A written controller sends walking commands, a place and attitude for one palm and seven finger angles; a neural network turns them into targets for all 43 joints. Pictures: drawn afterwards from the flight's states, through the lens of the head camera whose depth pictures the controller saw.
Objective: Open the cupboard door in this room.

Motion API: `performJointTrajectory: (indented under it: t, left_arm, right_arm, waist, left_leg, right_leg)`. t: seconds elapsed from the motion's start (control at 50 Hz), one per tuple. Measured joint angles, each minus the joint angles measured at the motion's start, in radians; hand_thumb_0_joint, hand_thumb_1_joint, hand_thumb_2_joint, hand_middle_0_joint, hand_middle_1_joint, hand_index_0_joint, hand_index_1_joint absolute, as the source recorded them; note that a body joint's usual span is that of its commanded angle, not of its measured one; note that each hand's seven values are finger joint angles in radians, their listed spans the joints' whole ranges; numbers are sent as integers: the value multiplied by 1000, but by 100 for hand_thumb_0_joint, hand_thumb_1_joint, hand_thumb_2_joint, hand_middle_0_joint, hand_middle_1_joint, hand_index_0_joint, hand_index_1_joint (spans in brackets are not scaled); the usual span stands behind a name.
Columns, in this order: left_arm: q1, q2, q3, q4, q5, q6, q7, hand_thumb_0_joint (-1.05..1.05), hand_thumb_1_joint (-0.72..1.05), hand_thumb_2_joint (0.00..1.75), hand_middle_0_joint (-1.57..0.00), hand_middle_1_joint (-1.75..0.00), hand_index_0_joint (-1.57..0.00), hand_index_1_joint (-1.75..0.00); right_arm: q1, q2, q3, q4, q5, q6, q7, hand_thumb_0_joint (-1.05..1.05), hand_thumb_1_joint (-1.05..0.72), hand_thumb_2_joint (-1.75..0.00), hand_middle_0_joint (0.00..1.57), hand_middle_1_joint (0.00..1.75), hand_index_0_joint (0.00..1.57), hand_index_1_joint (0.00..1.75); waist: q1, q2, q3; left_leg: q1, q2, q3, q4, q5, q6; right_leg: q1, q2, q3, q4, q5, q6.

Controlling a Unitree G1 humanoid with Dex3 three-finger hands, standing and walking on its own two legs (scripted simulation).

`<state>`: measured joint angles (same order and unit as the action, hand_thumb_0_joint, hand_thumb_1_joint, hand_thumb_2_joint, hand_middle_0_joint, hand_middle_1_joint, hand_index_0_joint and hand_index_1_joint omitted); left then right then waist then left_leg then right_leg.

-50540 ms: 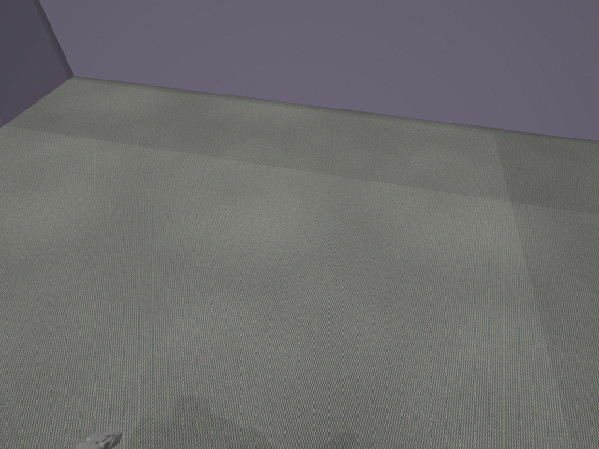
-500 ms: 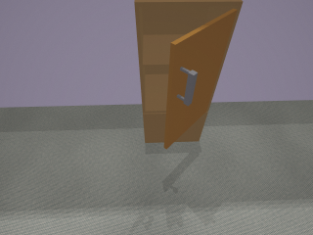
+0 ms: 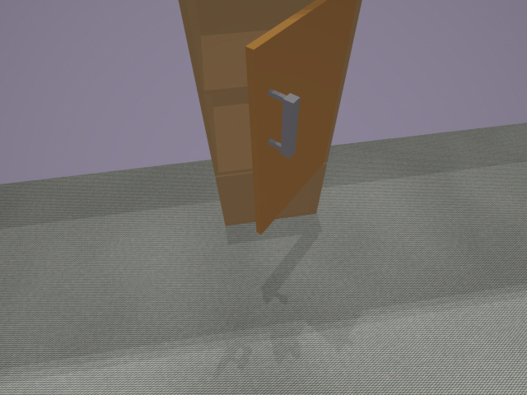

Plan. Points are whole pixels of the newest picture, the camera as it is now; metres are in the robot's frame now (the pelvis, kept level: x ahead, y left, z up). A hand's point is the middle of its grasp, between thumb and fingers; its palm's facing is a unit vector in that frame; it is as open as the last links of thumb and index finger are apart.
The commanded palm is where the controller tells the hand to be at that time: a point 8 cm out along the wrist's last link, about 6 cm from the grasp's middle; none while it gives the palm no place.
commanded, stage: walk to a spot facing it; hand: left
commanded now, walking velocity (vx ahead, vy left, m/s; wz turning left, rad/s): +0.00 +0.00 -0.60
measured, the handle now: (281, 124) +0.61 +0.00 +0.03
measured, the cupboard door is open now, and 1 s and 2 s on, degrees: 44 44 44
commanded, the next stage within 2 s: none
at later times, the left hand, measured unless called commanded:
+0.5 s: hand out of the picture +0.13 +0.17 -0.16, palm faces -0.20 -0.95 -0.24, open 7.4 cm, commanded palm none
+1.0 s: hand (232, 316) +0.27 +0.08 -0.16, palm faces -0.58 -0.77 -0.28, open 7.4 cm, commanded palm none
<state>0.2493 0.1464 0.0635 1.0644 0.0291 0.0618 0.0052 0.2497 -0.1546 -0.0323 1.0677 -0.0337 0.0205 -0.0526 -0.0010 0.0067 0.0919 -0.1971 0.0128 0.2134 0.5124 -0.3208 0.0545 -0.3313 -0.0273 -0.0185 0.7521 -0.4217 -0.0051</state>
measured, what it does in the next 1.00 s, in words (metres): steps on the spot, turning right: left foot, then right foot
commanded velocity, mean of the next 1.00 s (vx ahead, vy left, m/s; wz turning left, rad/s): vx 0.00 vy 0.00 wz -0.60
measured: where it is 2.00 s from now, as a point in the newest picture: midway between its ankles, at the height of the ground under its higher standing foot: outside the picture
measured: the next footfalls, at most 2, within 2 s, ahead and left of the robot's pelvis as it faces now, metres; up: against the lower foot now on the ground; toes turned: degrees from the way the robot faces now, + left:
left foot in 0.54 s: +0.11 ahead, +0.11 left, +0.00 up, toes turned -19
right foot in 0.90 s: +0.02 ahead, -0.13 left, +0.00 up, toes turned -36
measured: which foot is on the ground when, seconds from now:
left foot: down 0.00-0.12, up 0.14-0.52, down 0.54-0.90, up 0.92-1.00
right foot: down 0.00-0.54, up 0.56-0.88, down 0.90-1.00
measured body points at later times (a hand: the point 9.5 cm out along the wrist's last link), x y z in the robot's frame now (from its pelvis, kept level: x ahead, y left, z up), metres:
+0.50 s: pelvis +0.03 -0.01 +0.00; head +0.09 -0.02 +0.45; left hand +0.14 +0.22 -0.15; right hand +0.12 -0.29 -0.12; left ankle +0.05 +0.13 -0.71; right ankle -0.01 -0.12 -0.73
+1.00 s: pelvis +0.05 -0.02 -0.01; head +0.10 -0.07 +0.44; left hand +0.30 +0.12 -0.14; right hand -0.09 -0.25 -0.16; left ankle +0.07 +0.13 -0.68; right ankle -0.01 -0.11 -0.73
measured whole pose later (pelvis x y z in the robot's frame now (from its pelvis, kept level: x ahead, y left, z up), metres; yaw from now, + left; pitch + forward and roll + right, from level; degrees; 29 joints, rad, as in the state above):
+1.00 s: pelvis +0.05 -0.02 -0.01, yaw -35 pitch +1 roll -1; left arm 0.10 0.23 0.05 0.87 0.02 0.02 0.00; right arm 0.25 -0.28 -0.05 0.94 -0.01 0.07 -0.03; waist -0.03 0.05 0.15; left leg -0.39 0.10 0.06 1.05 -0.54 -0.06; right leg -0.31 0.02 -0.03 0.62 -0.33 -0.03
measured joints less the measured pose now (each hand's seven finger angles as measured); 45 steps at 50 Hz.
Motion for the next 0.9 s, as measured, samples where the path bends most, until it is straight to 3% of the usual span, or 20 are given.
performJointTrajectory:
  t: [0.06,0.12,0.18,0.22,0.26,0.44,0.52,0.54,0.6,0.66,0.7,0.78,0.84,0.9]
  left_arm:
    - [-25,9,10,-34,0,-1,-6,1,91,90,-20,-30,-20,-30]
    - [-38,26,14,-74,2,-24,-7,1,91,90,-20,-30,-20,-30]
    - [-57,30,12,-97,-1,-42,6,1,91,90,-20,-30,-20,-30]
    - [-57,32,12,-108,-3,-42,14,1,91,90,-20,-30,-20,-30]
    - [-53,34,10,-114,-3,-41,17,1,91,90,-20,-30,-20,-30]
    - [-32,42,8,-145,3,-32,4,1,90,90,-21,-30,-20,-30]
    - [-26,60,15,-154,-1,-20,1,1,90,90,-21,-30,-21,-30]
    - [-18,62,16,-159,-5,-15,0,1,90,90,-21,-30,-21,-30]
    - [-48,94,24,-160,-4,-6,-9,1,90,90,-20,-30,-20,-30]
    - [-78,116,29,-165,-3,-7,-22,1,91,90,-20,-30,-20,-30]
    - [-89,122,30,-175,-6,-6,-29,1,91,90,-20,-30,-20,-30]
    - [-109,122,23,-182,-7,1,-41,1,91,90,-20,-30,-20,-30]
    - [-130,119,14,-181,-6,0,-46,1,91,90,-20,-30,-20,-30]
    - [-143,117,3,-189,-6,-14,-46,1,91,90,-20,-30,-20,-30]
  right_arm:
    - [-4,-23,-9,-19,-5,4,3,0,-91,-90,20,30,20,30]
    - [-8,-42,-17,-36,3,15,10,1,-91,-90,20,30,20,30]
    - [-53,-65,-30,-51,11,44,17,1,-91,-90,20,30,20,30]
    - [-89,-75,-34,-71,13,49,18,1,-91,-90,20,30,20,30]
    - [-120,-80,-34,-97,14,46,19,1,-91,-90,20,30,20,30]
    - [-212,-72,-25,-184,25,26,15,1,-91,-90,19,30,20,30]
    - [-211,-58,-12,-209,30,8,15,1,-91,-90,20,30,20,30]
    - [-197,-63,-5,-219,28,-2,16,1,-91,-90,20,30,20,30]
    - [-164,-45,9,-224,9,-12,13,0,-91,-90,20,30,20,30]
    - [-113,-34,24,-222,1,-8,12,0,-91,-90,20,30,20,30]
    - [-81,-34,28,-214,0,-1,12,1,-91,-90,20,30,20,30]
    - [-26,-45,20,-191,-1,5,16,1,-90,-90,20,30,20,30]
    - [6,-63,10,-176,-3,8,20,1,-90,-90,20,30,20,30]
    - [44,-86,-2,-165,4,13,26,1,-90,-90,20,30,20,30]
  waist:
    - [-1,24,12]
    - [5,36,11]
    - [11,48,26]
    - [14,42,31]
    - [15,32,30]
    - [37,-7,14]
    - [39,-25,2]
    - [35,-12,-13]
    - [38,-40,4]
    - [38,-44,25]
    - [36,-37,31]
    - [18,-14,38]
    - [-4,2,43]
    - [-21,16,38]
  left_leg:
    - [-7,29,16,34,-20,-17]
    - [-45,65,23,128,-67,-46]
    - [-154,54,-96,395,-197,-71]
    - [-212,41,-150,526,-174,-83]
    - [-244,38,-181,567,-143,-96]
    - [-229,20,-238,388,-126,-111]
    - [-150,3,-235,153,-36,-102]
    - [-116,17,-243,62,5,-84]
    - [-110,21,-212,86,-14,-54]
    - [-70,40,-183,50,-3,-53]
    - [-45,56,-160,23,5,-55]
    - [-13,86,-106,5,-4,-62]
    - [-7,107,-63,32,-32,-74]
    - [-26,126,-30,115,-86,-95]
  right_leg:
    - [-8,2,-22,16,-13,1]
    - [32,15,-25,-107,78,-14]
    - [22,48,-13,-103,67,-45]
    - [32,64,10,-143,94,-50]
    - [45,75,37,-187,122,-54]
    - [66,101,152,-262,165,-35]
    - [47,115,196,-224,143,-9]
    - [30,133,197,-196,127,-2]
    - [-67,109,135,65,-61,26]
    - [-151,73,66,308,-73,51]
    - [-173,44,33,353,-50,61]
    - [-139,4,-13,212,-24,59]
    - [-81,0,-38,64,-16,41]
    - [19,8,-58,-140,128,8]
